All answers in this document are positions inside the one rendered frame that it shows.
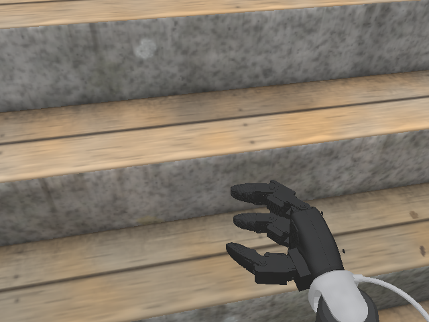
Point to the robot right hand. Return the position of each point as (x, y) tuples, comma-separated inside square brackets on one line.
[(312, 250)]

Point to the robot right forearm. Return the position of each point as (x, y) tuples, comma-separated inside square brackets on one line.
[(334, 297)]

